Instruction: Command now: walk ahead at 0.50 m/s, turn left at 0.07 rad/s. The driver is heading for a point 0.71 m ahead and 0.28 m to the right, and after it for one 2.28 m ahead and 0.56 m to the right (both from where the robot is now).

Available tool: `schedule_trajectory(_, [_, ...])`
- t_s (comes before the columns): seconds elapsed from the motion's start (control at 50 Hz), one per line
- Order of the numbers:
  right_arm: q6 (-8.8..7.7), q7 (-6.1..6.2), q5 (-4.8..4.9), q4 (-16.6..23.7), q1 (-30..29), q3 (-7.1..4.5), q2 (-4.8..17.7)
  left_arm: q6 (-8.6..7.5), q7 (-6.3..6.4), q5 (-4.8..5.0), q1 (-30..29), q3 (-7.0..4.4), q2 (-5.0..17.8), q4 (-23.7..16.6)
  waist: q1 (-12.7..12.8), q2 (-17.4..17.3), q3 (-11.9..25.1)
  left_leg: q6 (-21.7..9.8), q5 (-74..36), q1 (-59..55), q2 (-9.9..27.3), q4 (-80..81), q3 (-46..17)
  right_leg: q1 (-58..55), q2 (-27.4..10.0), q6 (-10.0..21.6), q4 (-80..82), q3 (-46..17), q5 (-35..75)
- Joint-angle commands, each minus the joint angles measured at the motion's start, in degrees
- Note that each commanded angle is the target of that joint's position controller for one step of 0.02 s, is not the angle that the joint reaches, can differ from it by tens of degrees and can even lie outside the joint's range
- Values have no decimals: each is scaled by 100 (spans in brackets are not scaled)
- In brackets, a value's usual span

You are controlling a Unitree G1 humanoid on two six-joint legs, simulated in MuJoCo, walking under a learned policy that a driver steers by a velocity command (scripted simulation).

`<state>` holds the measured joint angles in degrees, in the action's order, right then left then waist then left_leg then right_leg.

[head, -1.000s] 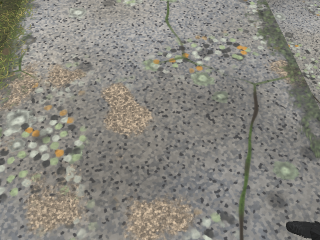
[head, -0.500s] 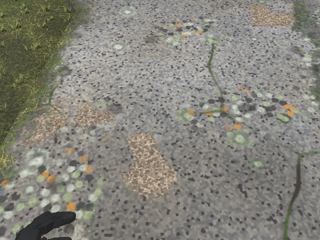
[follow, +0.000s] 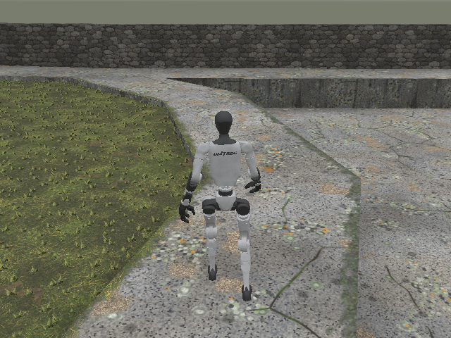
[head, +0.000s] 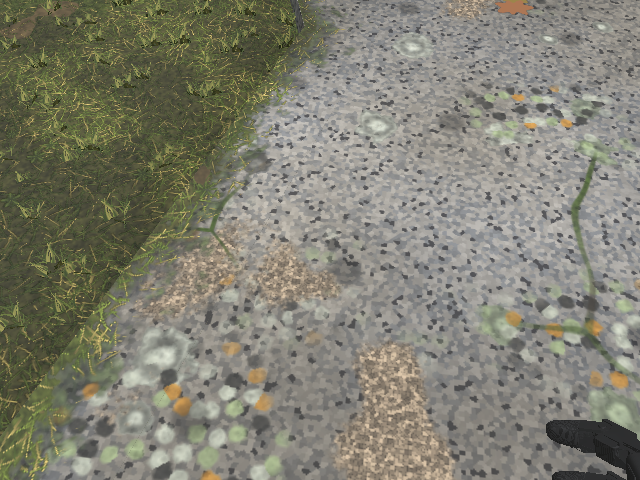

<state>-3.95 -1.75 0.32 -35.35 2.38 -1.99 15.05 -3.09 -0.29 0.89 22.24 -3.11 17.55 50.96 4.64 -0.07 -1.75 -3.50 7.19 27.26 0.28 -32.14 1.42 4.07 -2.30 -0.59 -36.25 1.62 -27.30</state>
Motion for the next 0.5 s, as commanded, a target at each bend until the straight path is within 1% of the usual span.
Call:
schedule_trajectory(0.02, [13,45,12,-187,2181,-414,1199,-278,-34,71,-39,-42,684,-571,-1086,-1080,1805,-1337,1457,-4602,2079,1418,-3988,3928,92,201,-3664,-736,-532])
schedule_trajectory(0.04, [-13,38,31,-169,1827,-337,1018,-319,-59,147,-511,-91,822,-727,-1007,-852,1065,-1147,1191,-3902,1875,1520,-3176,4154,-145,270,-3597,-610,30])
schedule_trajectory(0.06, [-28,21,1,-149,1489,-292,897,-317,-31,93,-699,-78,731,-725,-826,-425,714,-1051,594,-3195,1626,1639,-2614,3931,-363,243,-3352,-518,526])
schedule_trajectory(0.08, [-44,-1,-33,-142,1244,-256,758,-287,-21,0,-743,-94,679,-723,-659,-384,449,-1012,80,-2644,1422,1809,-2202,3708,-494,191,-3037,-515,847])
schedule_trajectory(0.1, [-76,1,-79,-148,1107,-237,672,-224,-39,10,-581,-90,593,-668,-480,-519,434,-980,-197,-2308,1336,1979,-1899,3374,-606,150,-2925,-570,1075])
schedule_trajectory(0.12, [-124,4,-74,-187,1060,-245,642,-153,-42,32,-469,-72,477,-606,-405,-537,429,-994,-362,-2109,1295,2143,-1672,3201,-627,102,-2840,-564,1202])
schedule_trajectory(0.14, [-179,11,-63,-255,1061,-257,659,-83,-33,40,-445,-60,391,-581,-357,-501,374,-1010,-568,-1965,1286,2263,-1422,3176,-627,54,-2760,-561,1326])
schedule_trajectory(0.16, [-221,27,-77,-327,1088,-279,712,-31,-20,42,-550,-56,352,-610,-354,-447,264,-1008,-713,-1879,1289,2372,-1199,3285,-619,11,-2631,-610,1526])
schedule_trajectory(0.2, [-255,79,-128,-479,1229,-310,772,9,-4,36,-879,-62,322,-710,-442,-316,78,-963,-942,-1915,1290,2481,-823,3601,-550,-55,-2189,-789,2037])
schedule_trajectory(0.22, [-255,102,-136,-537,1282,-314,790,4,-14,32,-996,-65,306,-742,-480,-293,41,-903,-1027,-1983,1265,2503,-628,3678,-495,-62,-1918,-847,2358])
schedule_trajectory(0.24, [-248,125,-143,-567,1227,-302,787,-12,-33,18,-1097,-64,286,-769,-480,-274,-33,-814,-1456,-1949,1180,2473,-342,3590,-414,-60,-1532,-824,2680])
schedule_trajectory(0.28, [-221,180,-140,-611,1120,-293,841,-59,-93,-44,-1383,-19,172,-866,-541,-285,-94,-616,-2273,-1765,973,2358,249,3101,-263,-33,-670,-495,3292])
schedule_trajectory(0.3, [-201,216,-129,-669,1205,-296,878,-77,-132,-76,-1620,17,87,-960,-647,-274,-99,-566,-2540,-1771,979,2292,395,2930,-202,-20,-392,-318,3546])
schedule_trajectory(0.32, [-170,249,-113,-731,1301,-304,926,-83,-176,-81,-1789,29,62,-1055,-719,-265,-77,-538,-2695,-1892,1028,2196,464,2853,-157,-2,-208,-224,3663])
schedule_trajectory(0.34, [-124,275,-88,-783,1366,-317,976,-79,-222,-70,-1881,23,87,-1137,-754,-281,-46,-518,-2815,-2105,1091,2063,497,2862,-120,26,-57,-180,3630])
schedule_trajectory(0.38, [1,327,-25,-843,1387,-353,1066,-61,-315,-64,-1938,-19,196,-1286,-736,-357,19,-464,-3141,-2613,1257,1664,507,2985,-47,136,158,-111,3138])
schedule_trajectory(0.4, [71,363,9,-840,1342,-377,1120,-55,-358,-78,-1885,-53,274,-1346,-672,-415,86,-418,-3491,-2811,1325,1384,501,2950,25,220,220,-40,2778])
schedule_trajectory(0.42, [137,408,44,-812,1270,-402,1176,-50,-393,-99,-1711,-102,375,-1365,-560,-483,214,-357,-4008,-2939,1353,999,505,2760,148,312,259,72,2429])
schedule_trajectory(0.44, [205,457,64,-771,1186,-421,1207,-49,-407,-105,-1317,-177,506,-1305,-364,-510,424,-262,-4403,-2956,1309,407,542,2333,318,415,370,187,2232])
schedule_trajectory(0.46, [258,489,69,-718,1110,-400,1142,-66,-368,-106,-667,-306,727,-1152,-39,-326,747,-65,-4209,-2766,1045,-611,696,1507,525,583,856,219,2694])
schedule_trajectory(0.48, [227,490,-55,-613,1340,-331,1011,-51,-247,-128,-195,-444,1204,-1138,112,380,1267,286,-2401,-1707,617,-2208,762,77,-174,956,907,-823,4935])
schedule_trajectory(0.5, [147,366,-351,-504,2123,-130,342,4,-144,-157,-386,-470,1652,-1290,-560,1655,1942,720,3232,456,-454,-4278,415,-1833,-1635,2111,368,-2996,7507])
